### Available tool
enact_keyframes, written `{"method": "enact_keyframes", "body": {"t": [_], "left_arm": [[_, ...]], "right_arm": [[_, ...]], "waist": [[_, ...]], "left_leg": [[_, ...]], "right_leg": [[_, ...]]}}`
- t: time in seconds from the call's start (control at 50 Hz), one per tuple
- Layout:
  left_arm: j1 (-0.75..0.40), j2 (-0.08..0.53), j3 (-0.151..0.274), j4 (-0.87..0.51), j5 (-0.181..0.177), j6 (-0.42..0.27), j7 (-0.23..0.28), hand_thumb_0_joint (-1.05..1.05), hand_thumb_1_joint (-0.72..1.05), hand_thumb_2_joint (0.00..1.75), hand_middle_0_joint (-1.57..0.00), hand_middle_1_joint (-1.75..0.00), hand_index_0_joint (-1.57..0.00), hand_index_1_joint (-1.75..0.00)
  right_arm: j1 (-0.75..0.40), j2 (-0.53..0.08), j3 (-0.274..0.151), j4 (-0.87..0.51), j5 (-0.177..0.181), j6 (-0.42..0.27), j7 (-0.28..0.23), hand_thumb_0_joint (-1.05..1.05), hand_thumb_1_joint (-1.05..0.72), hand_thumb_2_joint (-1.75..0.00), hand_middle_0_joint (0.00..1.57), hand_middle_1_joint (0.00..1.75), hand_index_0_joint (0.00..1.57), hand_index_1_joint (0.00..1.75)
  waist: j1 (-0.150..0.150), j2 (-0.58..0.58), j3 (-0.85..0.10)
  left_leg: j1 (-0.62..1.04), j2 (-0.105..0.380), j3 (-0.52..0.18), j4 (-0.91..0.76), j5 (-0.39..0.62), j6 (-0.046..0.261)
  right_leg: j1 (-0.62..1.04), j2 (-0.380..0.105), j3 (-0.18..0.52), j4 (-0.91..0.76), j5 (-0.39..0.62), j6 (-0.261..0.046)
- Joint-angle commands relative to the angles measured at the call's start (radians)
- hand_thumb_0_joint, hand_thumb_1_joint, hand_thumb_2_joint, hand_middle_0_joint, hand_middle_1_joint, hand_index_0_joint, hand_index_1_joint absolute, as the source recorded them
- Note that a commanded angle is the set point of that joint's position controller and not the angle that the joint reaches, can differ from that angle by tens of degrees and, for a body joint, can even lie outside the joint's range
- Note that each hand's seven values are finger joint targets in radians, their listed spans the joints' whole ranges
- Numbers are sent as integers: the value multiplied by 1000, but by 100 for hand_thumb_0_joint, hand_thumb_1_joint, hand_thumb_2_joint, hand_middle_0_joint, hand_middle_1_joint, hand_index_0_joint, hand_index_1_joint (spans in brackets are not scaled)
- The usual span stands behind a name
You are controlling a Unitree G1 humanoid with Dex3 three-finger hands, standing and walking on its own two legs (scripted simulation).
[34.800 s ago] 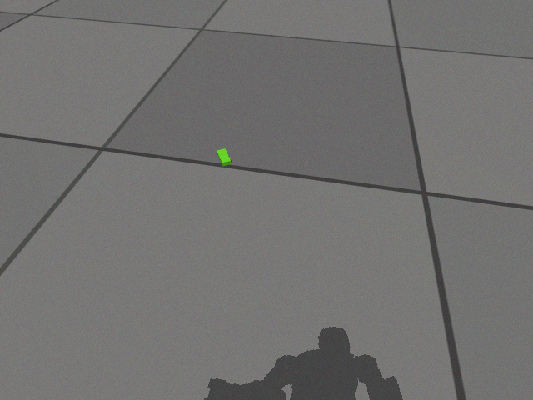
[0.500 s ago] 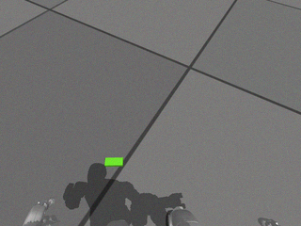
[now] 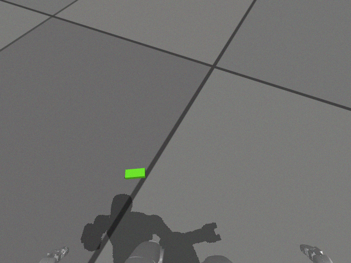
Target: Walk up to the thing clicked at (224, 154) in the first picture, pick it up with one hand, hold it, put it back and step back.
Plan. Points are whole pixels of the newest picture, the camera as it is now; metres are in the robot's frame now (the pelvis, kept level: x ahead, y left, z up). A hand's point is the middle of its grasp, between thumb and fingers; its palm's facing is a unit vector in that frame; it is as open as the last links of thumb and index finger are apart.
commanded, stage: walk up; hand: left
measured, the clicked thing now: (135, 173) +0.62 +0.27 -0.74
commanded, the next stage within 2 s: stand in 1.44 s
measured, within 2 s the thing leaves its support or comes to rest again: neither
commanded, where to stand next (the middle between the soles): +0.24 +0.02 m, yaw +3 degrees
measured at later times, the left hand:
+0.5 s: hand out of the picture -0.08 +0.26 -0.15, palm faces -0.01 -0.93 -0.37, open 7.4 cm
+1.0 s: hand out of the picture -0.07 +0.24 -0.13, palm faces +0.04 -0.93 -0.37, open 7.4 cm
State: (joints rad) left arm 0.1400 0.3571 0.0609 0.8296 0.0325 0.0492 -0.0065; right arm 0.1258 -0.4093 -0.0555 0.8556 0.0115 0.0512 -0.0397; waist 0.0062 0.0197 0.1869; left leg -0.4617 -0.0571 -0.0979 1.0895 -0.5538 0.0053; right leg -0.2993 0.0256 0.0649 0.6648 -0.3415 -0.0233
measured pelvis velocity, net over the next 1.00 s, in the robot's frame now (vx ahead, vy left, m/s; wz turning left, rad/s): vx -0.14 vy -0.03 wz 0.04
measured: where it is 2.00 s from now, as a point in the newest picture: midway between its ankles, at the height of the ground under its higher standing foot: outside the picture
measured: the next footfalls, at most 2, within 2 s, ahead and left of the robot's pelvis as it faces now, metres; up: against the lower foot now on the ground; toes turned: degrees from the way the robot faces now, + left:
left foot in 0.20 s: -0.08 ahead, +0.10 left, +0.00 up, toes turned -1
right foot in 0.50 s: -0.13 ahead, -0.15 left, +0.00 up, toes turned +3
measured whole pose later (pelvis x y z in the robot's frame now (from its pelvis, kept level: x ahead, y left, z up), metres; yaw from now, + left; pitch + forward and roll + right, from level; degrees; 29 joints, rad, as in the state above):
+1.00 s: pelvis -0.14 -0.03 +0.01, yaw +2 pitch -2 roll -1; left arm 0.18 0.37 0.04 0.99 0.02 -0.03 -0.01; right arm 0.20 -0.34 -0.03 0.98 -0.02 -0.01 0.02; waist 0.00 0.02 0.04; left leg -0.26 0.00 -0.07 0.57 -0.27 -0.01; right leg -0.15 0.00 0.01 0.53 -0.34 0.00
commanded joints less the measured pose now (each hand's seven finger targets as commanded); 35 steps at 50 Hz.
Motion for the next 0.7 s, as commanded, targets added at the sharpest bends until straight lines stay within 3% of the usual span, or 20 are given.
{"method": "enact_keyframes", "body": {"t": [0.0, 0.1, 0.14, 0.16, 0.18, 0.2, 0.22, 0.26, 0.28, 0.34, 0.4, 0.42, 0.46, 0.48, 0.5, 0.52, 0.54, 0.56, 0.6, 0.68], "left_arm": [[-25, 239, 75, -131, 13, -18, 35, 0, 90, 90, -20, -30, -20, -30], [32, 234, 75, -157, 8, -7, 36, 0, 90, 90, -20, -30, -20, -30], [-1, 252, 70, -165, -5, 2, 27, 0, 90, 90, -20, -30, -20, -30], [1, 232, 58, -164, -8, 8, 23, 0, 90, 90, -20, -30, -20, -30], [25, 187, 49, -162, -12, 9, 19, 0, 90, 90, -20, -30, -20, -30], [-42, 216, 60, -178, -13, 7, 34, 0, 90, 90, -20, -30, -20, -30], [-64, 240, 78, -158, 4, 10, 41, 0, 90, 90, -20, -30, -20, -30], [10, 225, 80, -114, -13, 14, 33, 0, 90, 90, -20, -30, -20, -30], [60, 228, 84, -92, -15, 10, 25, 0, 90, 90, -20, -30, -20, -30], [87, 208, 78, -72, -8, -13, 3, 0, 90, 90, -20, -30, -20, -30], [48, 213, 61, -58, -8, -37, -10, 0, 90, 90, -20, -30, -20, -30], [67, 204, 58, -40, -8, -46, -8, 0, 90, 90, -20, -30, -20, -30], [187, 186, 64, 41, -6, -66, 5, 0, 90, 90, -20, -30, -20, -30], [201, 231, 75, 60, 7, -78, 13, 0, 90, 90, -20, -30, -20, -30], [181, 283, 86, 34, 21, -90, 17, 0, 90, 90, -20, -30, -20, -30], [94, 382, 97, 8, 19, -89, 16, 0, 90, 90, -20, -30, -20, -30], [27, 345, 86, -13, 14, -95, 14, 0, 90, 90, -20, -30, -20, -30], [7, 282, 73, -12, 4, -104, 16, 0, 90, 90, -20, -30, -20, -30], [20, 275, 72, 2, 8, -110, 20, 0, 90, 90, -20, -30, -20, -30], [28, 274, 63, 18, -3, -96, 13, 0, 90, 90, -20, -30, -20, -30]], "right_arm": [[81, -171, -34, -63, 1, -34, -19, 0, -90, -90, 20, 30, 20, 30], [90, -156, -36, -73, -28, -48, -10, 0, -90, -90, 20, 30, 20, 30], [148, -153, -47, -49, -36, -53, -4, 0, -90, -90, 20, 30, 20, 30], [142, -174, -58, -48, -47, -57, -3, 0, -90, -90, 20, 30, 20, 30], [120, -254, -78, -59, -63, -59, -2, 0, -90, -90, 20, 30, 20, 30], [91, -349, -95, -82, -49, -56, 10, 0, -90, -90, 20, 30, 20, 30], [68, -347, -102, -84, -50, -61, 9, 0, -90, -90, 20, 30, 20, 30], [-27, -255, -71, -92, -52, -69, -2, 0, -90, -90, 20, 30, 20, 30], [-40, -240, -68, -98, -51, -72, -4, 0, -90, -90, 20, 30, 20, 30], [4, -202, -62, -90, -52, -78, 8, 0, -90, -90, 20, 30, 20, 30], [36, -225, -67, -84, -60, -74, 20, 0, -90, -90, 20, 30, 20, 30], [32, -232, -69, -85, -63, -68, 25, 0, -90, -90, 20, 30, 20, 30], [8, -233, -64, -85, -53, -49, 32, 0, -90, -90, 20, 30, 20, 30], [24, -178, -50, -88, -46, -44, 33, 0, -90, -90, 20, 30, 20, 30], [25, -106, -25, -111, -32, -49, 39, 0, -90, -90, 20, 30, 20, 30], [-23, -148, -41, -98, -31, -48, 24, 0, -90, -90, 20, 30, 20, 30], [-6, -185, -52, -68, -26, -50, 26, 0, -90, -90, 20, 30, 20, 30], [13, -174, -46, -51, -15, -58, 32, 0, -90, -90, 20, 30, 20, 30], [35, -153, -37, -29, -11, -68, 34, 0, -90, -90, 20, 30, 20, 30], [44, -135, -37, -3, -28, -82, 47, 0, -90, -90, 20, 30, 20, 30]], "waist": [[12, -179, -203], [32, -214, -260], [-12, -182, -281], [-11, -150, -265], [-1, 53, -252], [-46, 199, -244], [-53, 153, -204], [28, 41, -171], [47, 82, -163], [7, 135, -196], [-42, 171, -200], [-34, 195, -195], [36, 171, -188], [35, 49, -189], [29, -135, -172], [50, -198, -122], [22, -130, -57], [1, -79, -59], [8, -165, -92], [11, -207, -103]], "left_leg": [[-16, -24, -20, 58, -2, -16], [47, 27, 80, -371, 53, -12], [201, 18, 130, -622, 289, 5], [290, 65, 49, -677, 373, 28], [373, 275, -235, -716, 471, 109], [219, 489, -411, -758, 600, 270], [121, 525, -472, -780, 581, 323], [150, 377, -237, -720, 606, 239], [144, 348, -174, -702, 578, 217], [264, 275, -114, -694, 379, 189], [279, 262, -116, -716, 92, 190], [250, 262, -110, -705, 78, 185], [161, 238, -56, -594, 181, 150], [60, 188, -24, -471, 182, 96], [-103, 80, 29, -344, 92, 17], [-11, 57, -29, -245, -32, -8], [55, 77, -80, -181, 3, -15], [25, 78, -73, -215, 54, -14], [60, 62, -23, -275, 100, -14], [179, 33, 83, -539, 172, -2]], "right_leg": [[123, -216, 166, -129, 740, -204], [257, -223, 179, -69, 686, -180], [178, -197, 158, -7, 539, -131], [40, -168, 165, 12, 391, -88], [-166, -48, 113, 155, 92, -27], [-151, 59, 25, 367, -303, 2], [-120, 67, 131, 544, -322, 5], [-171, 77, 172, 635, -213, 0], [-158, 67, 144, 637, -169, 6], [-126, 32, 67, 377, -146, 34], [-35, 0, -17, 67, -208, 41], [22, 6, -48, -23, -216, 31], [192, 18, -91, -322, -24, -1], [273, -17, 23, -342, -5, -17], [283, -211, 364, -406, -158, -78], [-3, -388, 527, -433, -266, -206], [-84, -384, 490, -422, -248, -218], [4, -323, 366, -378, -89, -188], [46, -282, 249, -338, 84, -157], [73, -217, 138, -272, 180, -111]]}}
